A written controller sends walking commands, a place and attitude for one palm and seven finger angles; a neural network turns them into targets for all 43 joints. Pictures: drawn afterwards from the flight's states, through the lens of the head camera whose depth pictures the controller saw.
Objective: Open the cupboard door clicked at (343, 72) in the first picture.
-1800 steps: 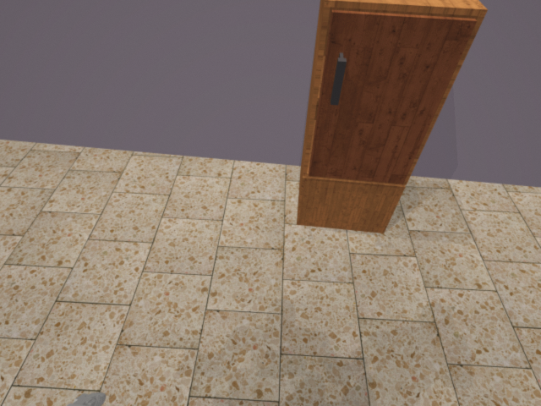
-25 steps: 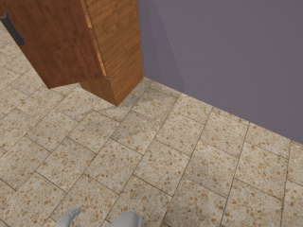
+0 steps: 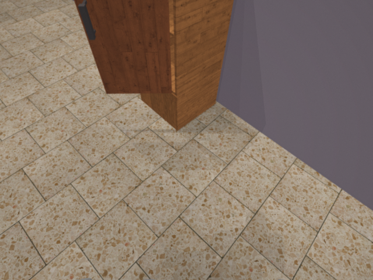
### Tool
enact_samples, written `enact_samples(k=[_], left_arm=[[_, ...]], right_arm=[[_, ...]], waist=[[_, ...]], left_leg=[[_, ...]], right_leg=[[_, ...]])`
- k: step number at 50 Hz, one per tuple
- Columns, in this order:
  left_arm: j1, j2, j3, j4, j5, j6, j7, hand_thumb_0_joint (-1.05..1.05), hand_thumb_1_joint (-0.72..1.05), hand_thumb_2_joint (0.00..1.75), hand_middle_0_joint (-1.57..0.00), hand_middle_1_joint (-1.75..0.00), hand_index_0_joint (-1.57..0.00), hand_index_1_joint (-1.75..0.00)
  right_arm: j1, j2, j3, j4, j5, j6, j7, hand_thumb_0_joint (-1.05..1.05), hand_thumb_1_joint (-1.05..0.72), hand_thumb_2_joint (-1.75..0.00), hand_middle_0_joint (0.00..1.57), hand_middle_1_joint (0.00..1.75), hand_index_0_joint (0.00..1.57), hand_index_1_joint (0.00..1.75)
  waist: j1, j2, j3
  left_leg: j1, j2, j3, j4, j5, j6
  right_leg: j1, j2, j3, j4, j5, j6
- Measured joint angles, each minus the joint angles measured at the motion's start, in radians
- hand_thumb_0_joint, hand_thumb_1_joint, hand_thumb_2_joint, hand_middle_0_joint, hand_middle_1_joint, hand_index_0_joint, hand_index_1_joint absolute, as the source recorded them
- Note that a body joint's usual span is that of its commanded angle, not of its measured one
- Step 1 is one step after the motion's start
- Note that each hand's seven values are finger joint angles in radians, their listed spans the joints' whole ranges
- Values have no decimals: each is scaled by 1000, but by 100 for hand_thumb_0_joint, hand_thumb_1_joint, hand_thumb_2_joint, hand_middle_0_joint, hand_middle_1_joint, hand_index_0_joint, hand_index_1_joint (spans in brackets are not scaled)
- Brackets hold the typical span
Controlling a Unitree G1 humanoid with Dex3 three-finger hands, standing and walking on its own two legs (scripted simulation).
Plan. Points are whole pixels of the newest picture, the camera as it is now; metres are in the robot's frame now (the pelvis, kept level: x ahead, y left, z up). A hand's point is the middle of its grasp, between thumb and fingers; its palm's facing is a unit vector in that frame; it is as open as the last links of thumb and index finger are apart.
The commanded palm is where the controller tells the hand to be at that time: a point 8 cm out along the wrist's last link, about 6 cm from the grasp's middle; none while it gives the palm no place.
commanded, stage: take the last steps up to it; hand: left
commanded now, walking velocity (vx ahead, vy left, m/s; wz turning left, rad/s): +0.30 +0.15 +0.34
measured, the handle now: (88, 20) +1.01 +0.47 +0.00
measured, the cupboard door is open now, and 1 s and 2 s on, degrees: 49 49 49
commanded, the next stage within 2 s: come to a stop and stand still in 1.42 s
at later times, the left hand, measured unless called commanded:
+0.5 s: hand out of the picture -0.01 +0.25 -0.19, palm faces +0.22 -0.96 -0.19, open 7.4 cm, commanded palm none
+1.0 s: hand (93, 206) +0.30 +0.28 -0.16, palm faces +0.18 -0.96 -0.19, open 7.3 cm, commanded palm none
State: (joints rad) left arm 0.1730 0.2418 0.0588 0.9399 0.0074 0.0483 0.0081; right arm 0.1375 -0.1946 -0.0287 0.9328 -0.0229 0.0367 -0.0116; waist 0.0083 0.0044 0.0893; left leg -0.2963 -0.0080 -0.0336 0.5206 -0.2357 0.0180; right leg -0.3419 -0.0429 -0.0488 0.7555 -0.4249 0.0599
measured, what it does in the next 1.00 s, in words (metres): walks ahead: right foot, then left foot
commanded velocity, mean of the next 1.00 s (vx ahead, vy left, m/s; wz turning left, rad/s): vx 0.30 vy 0.11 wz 0.07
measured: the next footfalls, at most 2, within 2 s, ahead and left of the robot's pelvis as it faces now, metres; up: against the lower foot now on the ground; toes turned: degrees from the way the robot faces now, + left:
right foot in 0.06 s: +0.03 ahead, -0.14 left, +0.00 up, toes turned -2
left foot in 0.44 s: +0.13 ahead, +0.18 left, +0.00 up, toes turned +14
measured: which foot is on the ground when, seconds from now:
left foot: down 0.00-0.06, up 0.08-0.42, down 0.44-0.84, up 0.86-1.00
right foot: up 0.00-0.04, down 0.06-0.42, up 0.44-0.80, down 0.82-1.00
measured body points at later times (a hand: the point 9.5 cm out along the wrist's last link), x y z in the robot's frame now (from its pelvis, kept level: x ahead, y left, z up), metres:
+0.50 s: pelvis +0.07 +0.06 -0.01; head +0.11 +0.09 +0.43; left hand -0.02 +0.30 -0.17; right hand +0.22 -0.17 -0.14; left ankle +0.09 +0.17 -0.74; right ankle +0.00 -0.11 -0.69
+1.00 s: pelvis +0.24 +0.09 +0.00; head +0.26 +0.09 +0.45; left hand +0.29 +0.33 -0.14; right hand +0.24 -0.14 -0.15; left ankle +0.21 +0.22 -0.67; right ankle +0.27 +0.00 -0.74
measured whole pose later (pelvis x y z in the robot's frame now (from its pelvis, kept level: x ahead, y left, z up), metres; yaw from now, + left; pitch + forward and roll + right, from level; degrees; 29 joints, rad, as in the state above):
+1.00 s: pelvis +0.24 +0.09 +0.00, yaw +8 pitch -1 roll +0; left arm 0.19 0.15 0.06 0.98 0.01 -0.07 0.01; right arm 0.32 -0.18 -0.05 1.10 -0.02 0.00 0.01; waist -0.03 0.01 0.05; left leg -0.44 0.07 0.05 1.00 -0.31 -0.02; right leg -0.21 -0.02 -0.15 0.44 -0.22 -0.04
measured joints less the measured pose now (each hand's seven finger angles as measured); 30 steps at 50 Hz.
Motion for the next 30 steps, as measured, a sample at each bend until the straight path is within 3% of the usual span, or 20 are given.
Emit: enact_samples(k=[2,3,6,9,12,18,21,22,24,27,30], left_arm=[[8,0,-4,-5,1,-16,1,1,91,90,-20,-30,-19,-30],[14,-1,-4,-4,5,-27,3,1,91,90,-20,-30,-20,-30],[30,-33,-10,1,11,-40,2,1,91,90,-20,-30,-20,-30],[69,-54,-13,10,10,-60,0,0,91,90,-20,-30,-20,-30],[105,-64,-14,32,13,-78,-3,0,91,90,-20,-30,-20,-30],[164,-60,-7,90,19,-88,-11,0,91,90,-20,-30,-20,-30],[202,-47,2,120,17,-75,-15,0,90,90,-20,-30,-20,-30],[213,-47,4,127,15,-66,-18,1,90,90,-20,-30,-20,-30],[197,-28,9,143,13,-37,-17,1,91,90,-20,-30,-20,-30],[149,-10,13,148,15,-22,-16,1,91,90,-20,-30,-20,-30],[94,-9,11,120,16,-32,-22,1,91,90,-20,-30,-19,-30]], right_arm=[[14,4,-2,11,6,5,3,0,-90,-90,20,30,21,30],[19,5,-4,16,10,8,6,0,-90,-90,20,30,21,30],[31,-14,-19,34,8,27,19,0,-90,-90,20,30,21,30],[43,-27,-30,49,6,31,33,0,-91,-90,20,30,21,30],[54,-31,-39,56,7,29,42,0,-91,-90,20,30,20,30],[31,-34,-35,54,10,18,54,1,-91,-90,19,30,20,30],[15,-36,-25,31,9,-10,54,1,-91,-90,19,30,20,30],[12,-43,-24,17,5,-28,50,1,-91,-90,19,30,20,30],[1,-23,-21,5,-2,-54,31,0,-91,-90,19,30,20,30],[29,9,-7,6,-4,-70,10,0,-91,-90,19,30,20,30],[76,34,4,39,-3,-79,-1,0,-91,-90,19,30,20,30]], waist=[[1,-4,-16],[4,-10,-24],[2,17,-25],[-1,11,-29],[0,-13,-35],[32,-57,-28],[42,-67,-30],[37,-51,-35],[33,-67,-16],[29,-68,-16],[25,-54,-22]], left_leg=[[-13,-12,-5,27,-13,-12],[-30,-18,0,64,-53,-18],[-109,-22,-3,322,-203,-27],[-170,-6,24,506,-154,-44],[-181,20,54,488,-119,-61],[-128,44,100,225,-113,-60],[-46,38,131,41,-72,-41],[-40,44,122,16,-19,-20],[-59,30,134,90,-15,8],[-16,17,144,60,-47,23],[59,0,144,-43,-18,26]], right_leg=[[71,0,0,-162,80,-9],[86,-5,8,-207,87,-30],[103,-7,-17,-207,104,-54],[155,-22,-35,-278,133,-47],[203,-48,-55,-343,150,-35],[255,-106,-91,-366,123,9],[246,-136,-94,-282,58,39],[209,-136,-97,-189,14,29],[96,-129,-35,90,-79,-3],[-65,-95,-16,360,-33,-35],[-151,-80,-34,358,47,-40]])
